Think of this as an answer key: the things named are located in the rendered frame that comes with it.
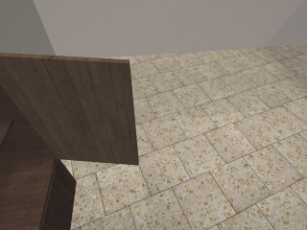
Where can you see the cupboard door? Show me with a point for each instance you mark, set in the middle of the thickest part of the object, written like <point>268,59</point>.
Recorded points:
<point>81,107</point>

